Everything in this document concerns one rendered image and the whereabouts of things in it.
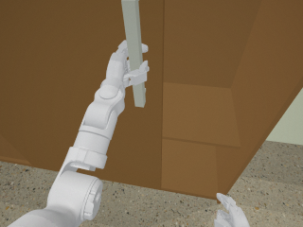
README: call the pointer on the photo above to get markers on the robot left upper arm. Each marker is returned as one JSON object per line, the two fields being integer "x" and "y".
{"x": 74, "y": 198}

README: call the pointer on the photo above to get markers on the left robot forearm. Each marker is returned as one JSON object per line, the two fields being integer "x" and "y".
{"x": 96, "y": 129}

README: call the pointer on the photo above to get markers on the right robot hand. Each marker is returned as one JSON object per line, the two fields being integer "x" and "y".
{"x": 235, "y": 218}

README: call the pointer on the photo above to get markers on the left robot hand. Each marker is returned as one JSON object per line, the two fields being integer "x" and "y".
{"x": 119, "y": 67}

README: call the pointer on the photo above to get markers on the handle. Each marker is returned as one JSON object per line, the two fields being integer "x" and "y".
{"x": 131, "y": 18}

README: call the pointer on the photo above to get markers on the wardrobe door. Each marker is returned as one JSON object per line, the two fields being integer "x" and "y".
{"x": 7, "y": 150}
{"x": 54, "y": 56}

